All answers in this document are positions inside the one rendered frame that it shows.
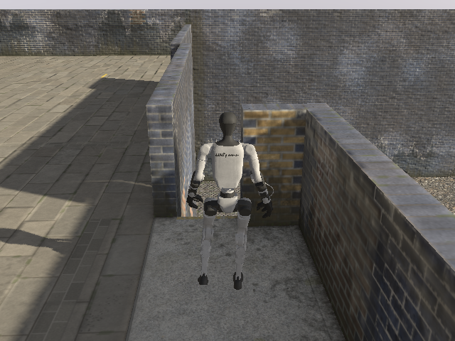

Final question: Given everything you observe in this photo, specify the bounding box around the robot head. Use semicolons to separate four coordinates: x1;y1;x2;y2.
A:
215;112;240;146

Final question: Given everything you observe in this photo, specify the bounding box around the robot right thigh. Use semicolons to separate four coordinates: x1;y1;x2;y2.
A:
235;197;252;247

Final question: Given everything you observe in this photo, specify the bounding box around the robot left forearm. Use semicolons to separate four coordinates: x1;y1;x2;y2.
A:
188;171;200;197

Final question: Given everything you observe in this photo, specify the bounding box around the robot left upper arm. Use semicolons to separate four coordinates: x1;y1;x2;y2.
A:
193;143;213;182

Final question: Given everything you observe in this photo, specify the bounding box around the robot right upper arm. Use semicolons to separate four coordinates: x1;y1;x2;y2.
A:
242;143;262;183

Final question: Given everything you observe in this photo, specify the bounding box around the robot right forearm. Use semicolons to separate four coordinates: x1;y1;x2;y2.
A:
255;172;271;204

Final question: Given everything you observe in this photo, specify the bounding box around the right robot hand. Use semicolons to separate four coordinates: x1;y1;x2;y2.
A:
257;201;273;218

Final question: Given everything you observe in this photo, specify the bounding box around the left robot hand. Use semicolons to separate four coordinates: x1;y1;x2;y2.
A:
186;195;203;209

